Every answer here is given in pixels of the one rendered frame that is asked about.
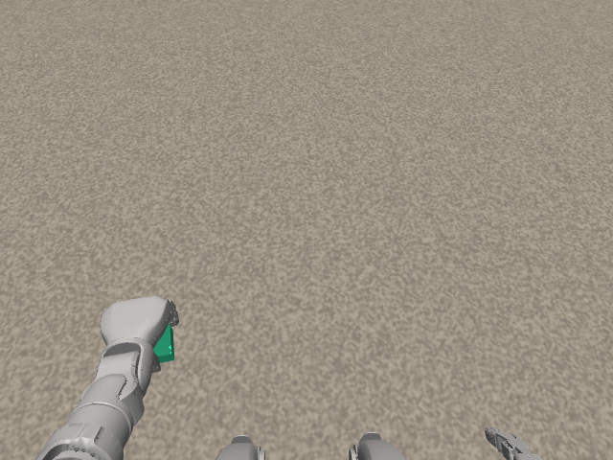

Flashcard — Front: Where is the small box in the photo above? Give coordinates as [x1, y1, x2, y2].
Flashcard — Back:
[153, 324, 174, 363]

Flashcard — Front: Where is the left robot arm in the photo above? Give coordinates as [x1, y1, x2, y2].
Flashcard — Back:
[35, 337, 154, 460]

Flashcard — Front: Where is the left robot hand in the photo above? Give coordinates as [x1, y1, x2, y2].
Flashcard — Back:
[101, 296, 179, 373]

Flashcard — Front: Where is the right robot hand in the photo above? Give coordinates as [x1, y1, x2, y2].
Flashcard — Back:
[485, 427, 543, 460]

